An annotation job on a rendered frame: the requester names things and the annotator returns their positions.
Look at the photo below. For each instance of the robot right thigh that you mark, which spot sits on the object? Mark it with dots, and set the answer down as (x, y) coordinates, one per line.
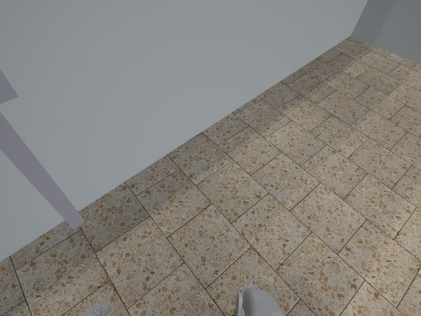
(256, 302)

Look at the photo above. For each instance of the left robot hand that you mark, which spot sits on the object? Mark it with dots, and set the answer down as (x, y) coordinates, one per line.
(97, 310)

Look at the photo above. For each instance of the panel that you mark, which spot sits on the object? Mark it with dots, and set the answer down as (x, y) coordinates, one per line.
(20, 155)

